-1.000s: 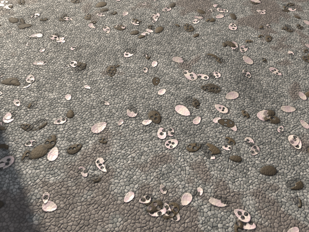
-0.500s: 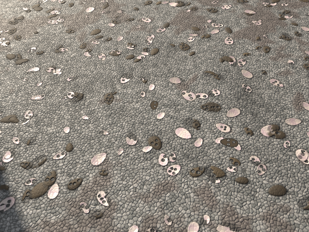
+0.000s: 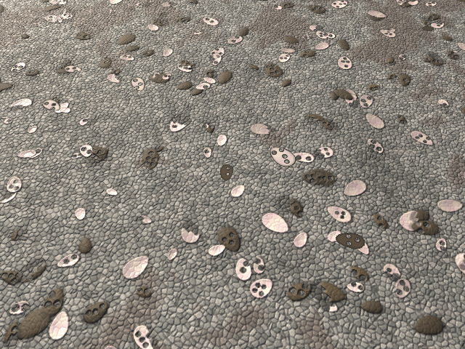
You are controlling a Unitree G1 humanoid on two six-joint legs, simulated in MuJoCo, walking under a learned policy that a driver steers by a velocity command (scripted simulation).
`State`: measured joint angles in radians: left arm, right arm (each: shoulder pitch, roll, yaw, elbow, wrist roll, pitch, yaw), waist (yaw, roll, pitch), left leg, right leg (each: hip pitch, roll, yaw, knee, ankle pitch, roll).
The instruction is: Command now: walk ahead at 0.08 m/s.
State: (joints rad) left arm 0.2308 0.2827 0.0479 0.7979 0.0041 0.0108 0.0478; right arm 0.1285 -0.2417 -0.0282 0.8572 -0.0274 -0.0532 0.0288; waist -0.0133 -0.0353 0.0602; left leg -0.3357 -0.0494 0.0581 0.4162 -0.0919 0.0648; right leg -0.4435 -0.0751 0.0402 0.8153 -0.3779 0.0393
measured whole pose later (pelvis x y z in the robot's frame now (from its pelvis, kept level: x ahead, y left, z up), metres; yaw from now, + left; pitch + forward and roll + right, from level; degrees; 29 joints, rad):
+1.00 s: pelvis +0.08 -0.02 +0.00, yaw +1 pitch -2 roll +0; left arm 0.21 0.22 0.03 1.07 0.00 0.00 0.05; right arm 0.14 -0.23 -0.03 1.09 0.00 0.01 -0.03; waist 0.00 0.00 0.03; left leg -0.21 -0.01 0.03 0.51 -0.27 0.02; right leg -0.16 -0.03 -0.01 0.50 -0.31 0.02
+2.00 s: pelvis +0.46 +0.01 +0.01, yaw +22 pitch +3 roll +0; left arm 0.05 0.28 0.06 0.77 0.01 -0.08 0.05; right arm 0.21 -0.28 -0.08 0.85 0.02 -0.02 0.00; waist -0.05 -0.03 0.06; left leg -0.27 -0.13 -0.10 0.40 -0.17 0.09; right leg -0.67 -0.07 0.11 0.81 -0.16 0.08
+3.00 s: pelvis +0.76 +0.07 -0.01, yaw +30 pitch +2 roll +0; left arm 0.09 0.27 0.04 0.73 -0.01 -0.09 -0.04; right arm 0.42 -0.27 -0.05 0.90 0.03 -0.07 -0.01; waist -0.05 0.01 0.03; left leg -0.24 0.03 -0.07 1.06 -0.45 0.01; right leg -0.42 0.02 -0.05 0.56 -0.18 -0.04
